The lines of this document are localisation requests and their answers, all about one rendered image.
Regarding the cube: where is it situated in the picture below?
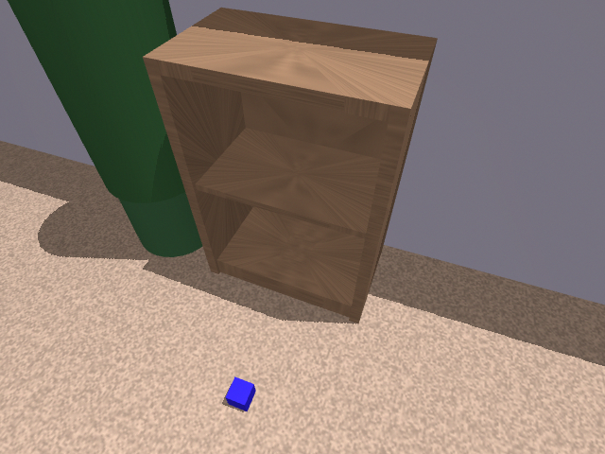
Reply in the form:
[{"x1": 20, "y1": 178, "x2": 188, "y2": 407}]
[{"x1": 225, "y1": 377, "x2": 256, "y2": 411}]

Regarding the potted plant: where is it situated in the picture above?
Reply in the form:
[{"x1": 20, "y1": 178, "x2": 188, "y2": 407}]
[{"x1": 8, "y1": 0, "x2": 202, "y2": 257}]

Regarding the bookshelf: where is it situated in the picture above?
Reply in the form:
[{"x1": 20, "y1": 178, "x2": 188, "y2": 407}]
[{"x1": 143, "y1": 8, "x2": 438, "y2": 323}]

